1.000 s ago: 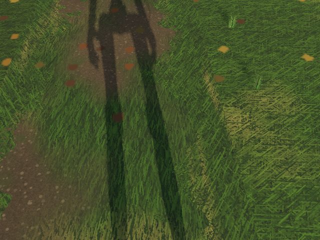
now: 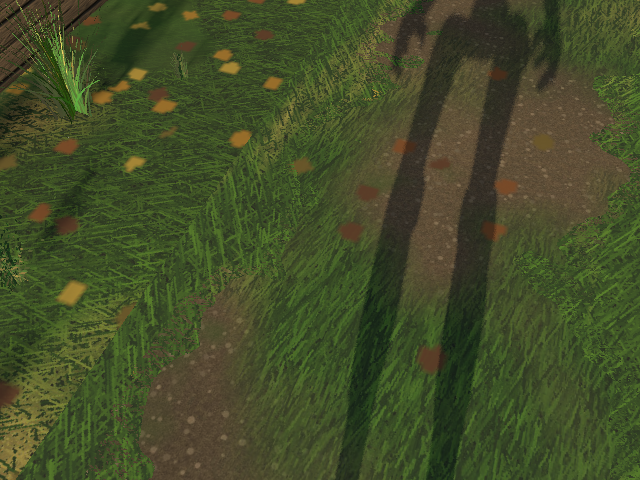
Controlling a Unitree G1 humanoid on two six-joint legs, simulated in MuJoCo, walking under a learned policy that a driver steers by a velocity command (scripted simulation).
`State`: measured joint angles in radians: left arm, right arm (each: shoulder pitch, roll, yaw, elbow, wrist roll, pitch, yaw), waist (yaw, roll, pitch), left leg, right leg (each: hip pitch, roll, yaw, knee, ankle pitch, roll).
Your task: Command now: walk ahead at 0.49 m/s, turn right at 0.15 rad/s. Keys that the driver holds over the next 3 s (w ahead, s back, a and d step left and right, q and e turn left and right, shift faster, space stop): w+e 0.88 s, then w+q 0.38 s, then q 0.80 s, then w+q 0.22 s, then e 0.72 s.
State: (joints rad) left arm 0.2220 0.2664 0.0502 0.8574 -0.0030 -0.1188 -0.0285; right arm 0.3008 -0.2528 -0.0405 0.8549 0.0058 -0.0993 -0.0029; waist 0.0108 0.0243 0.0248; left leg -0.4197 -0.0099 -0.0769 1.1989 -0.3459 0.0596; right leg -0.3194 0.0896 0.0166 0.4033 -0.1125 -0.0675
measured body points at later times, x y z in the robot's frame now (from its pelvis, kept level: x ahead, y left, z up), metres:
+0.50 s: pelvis +0.26 +0.04 +0.01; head +0.28 +0.05 +0.46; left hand +0.43 +0.28 -0.11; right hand +0.29 -0.25 -0.10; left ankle +0.29 +0.14 -0.74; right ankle +0.22 -0.11 -0.65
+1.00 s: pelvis +0.48 -0.12 +0.00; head +0.51 -0.15 +0.45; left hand +0.74 +0.04 -0.10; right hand +0.43 -0.41 -0.12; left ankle +0.54 +0.05 -0.64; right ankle +0.48 -0.19 -0.74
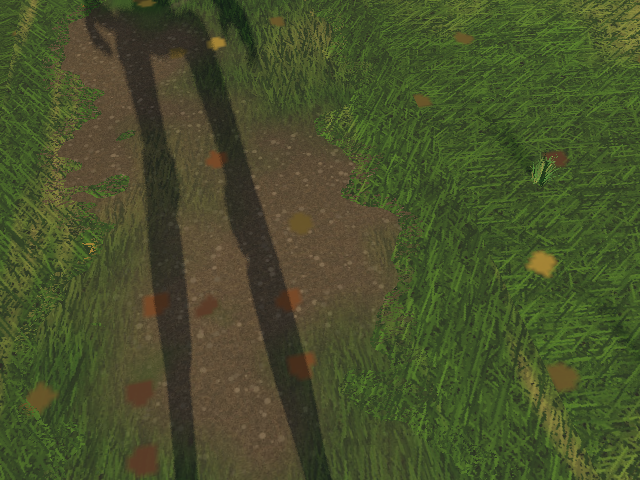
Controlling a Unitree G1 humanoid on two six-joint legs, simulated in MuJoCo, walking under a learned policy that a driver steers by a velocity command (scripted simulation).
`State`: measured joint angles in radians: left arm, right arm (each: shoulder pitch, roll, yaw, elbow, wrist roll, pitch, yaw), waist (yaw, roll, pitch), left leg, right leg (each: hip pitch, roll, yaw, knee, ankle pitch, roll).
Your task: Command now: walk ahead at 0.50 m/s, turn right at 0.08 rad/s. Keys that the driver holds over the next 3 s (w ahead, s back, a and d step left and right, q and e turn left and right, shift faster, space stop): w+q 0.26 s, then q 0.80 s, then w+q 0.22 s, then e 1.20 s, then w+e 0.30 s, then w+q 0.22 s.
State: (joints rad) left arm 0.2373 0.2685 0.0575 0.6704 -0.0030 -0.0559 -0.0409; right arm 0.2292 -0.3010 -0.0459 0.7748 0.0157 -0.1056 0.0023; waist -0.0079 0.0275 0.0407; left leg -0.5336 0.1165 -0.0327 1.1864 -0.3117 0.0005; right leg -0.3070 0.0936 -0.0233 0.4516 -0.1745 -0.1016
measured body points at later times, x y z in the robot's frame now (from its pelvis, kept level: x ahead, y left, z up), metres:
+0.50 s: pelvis +0.26 +0.06 -0.01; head +0.32 +0.07 +0.43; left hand +0.31 +0.35 -0.13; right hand +0.49 -0.16 -0.11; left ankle +0.35 +0.15 -0.74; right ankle +0.15 -0.09 -0.62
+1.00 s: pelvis +0.37 +0.03 +0.00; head +0.41 +0.03 +0.45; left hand +0.36 +0.35 -0.08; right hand +0.66 -0.13 -0.10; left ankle +0.29 +0.13 -0.65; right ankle +0.46 -0.06 -0.74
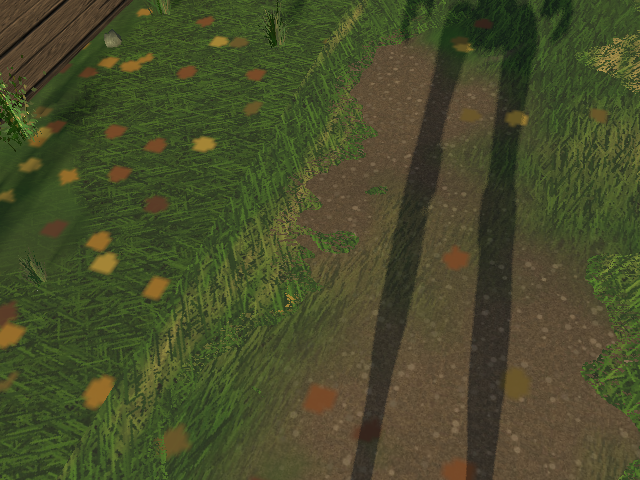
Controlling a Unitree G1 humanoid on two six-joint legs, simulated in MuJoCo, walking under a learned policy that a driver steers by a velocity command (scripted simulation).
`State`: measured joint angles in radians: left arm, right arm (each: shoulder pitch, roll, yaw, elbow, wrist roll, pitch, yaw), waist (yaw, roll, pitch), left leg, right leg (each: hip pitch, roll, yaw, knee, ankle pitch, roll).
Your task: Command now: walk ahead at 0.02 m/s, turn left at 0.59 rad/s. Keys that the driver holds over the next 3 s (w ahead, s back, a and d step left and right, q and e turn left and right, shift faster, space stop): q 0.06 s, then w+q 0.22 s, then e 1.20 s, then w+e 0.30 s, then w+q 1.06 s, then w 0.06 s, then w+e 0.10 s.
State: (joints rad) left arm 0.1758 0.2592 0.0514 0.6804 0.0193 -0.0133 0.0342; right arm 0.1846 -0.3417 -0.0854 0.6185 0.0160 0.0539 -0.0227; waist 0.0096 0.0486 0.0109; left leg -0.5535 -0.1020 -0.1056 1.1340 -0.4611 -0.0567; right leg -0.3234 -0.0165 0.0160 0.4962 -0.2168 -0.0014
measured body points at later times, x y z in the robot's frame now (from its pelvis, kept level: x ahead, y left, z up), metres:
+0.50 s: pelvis +0.06 +0.06 +0.01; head +0.08 +0.09 +0.46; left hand +0.13 +0.36 -0.12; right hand +0.21 -0.18 -0.09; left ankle -0.02 +0.13 -0.74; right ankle +0.14 -0.07 -0.67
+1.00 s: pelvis +0.15 +0.07 +0.00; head +0.20 +0.05 +0.44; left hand +0.32 +0.34 -0.09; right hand +0.30 -0.21 -0.11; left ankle +0.19 +0.23 -0.69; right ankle +0.21 -0.02 -0.74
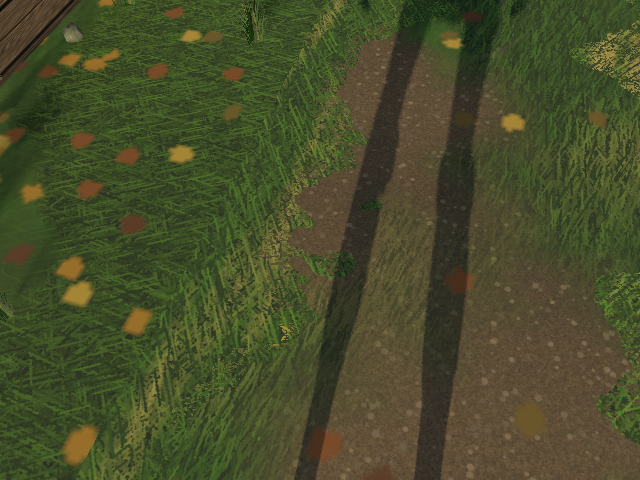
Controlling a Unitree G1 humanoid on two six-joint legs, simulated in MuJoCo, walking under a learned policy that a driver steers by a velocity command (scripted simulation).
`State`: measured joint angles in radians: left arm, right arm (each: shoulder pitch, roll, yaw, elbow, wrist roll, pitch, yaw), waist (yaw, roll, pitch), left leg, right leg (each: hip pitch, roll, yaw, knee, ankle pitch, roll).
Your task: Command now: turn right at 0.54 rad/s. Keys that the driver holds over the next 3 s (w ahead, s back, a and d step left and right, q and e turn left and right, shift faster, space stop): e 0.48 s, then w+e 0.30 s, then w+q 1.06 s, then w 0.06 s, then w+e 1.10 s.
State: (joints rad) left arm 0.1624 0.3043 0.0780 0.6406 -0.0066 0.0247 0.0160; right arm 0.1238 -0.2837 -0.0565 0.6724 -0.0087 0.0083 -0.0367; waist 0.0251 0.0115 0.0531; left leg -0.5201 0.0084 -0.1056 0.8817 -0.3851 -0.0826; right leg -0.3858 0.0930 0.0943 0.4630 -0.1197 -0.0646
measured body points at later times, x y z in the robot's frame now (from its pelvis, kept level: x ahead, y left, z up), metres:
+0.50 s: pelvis +0.01 +0.03 +0.00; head +0.05 +0.02 +0.45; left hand +0.26 +0.23 -0.09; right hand +0.06 -0.28 -0.09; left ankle +0.05 +0.16 -0.74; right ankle -0.03 -0.09 -0.70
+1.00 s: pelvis +0.14 -0.05 +0.00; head +0.16 -0.08 +0.45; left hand +0.30 +0.19 -0.11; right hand +0.22 -0.37 -0.09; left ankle +0.34 -0.02 -0.71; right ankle -0.04 -0.08 -0.74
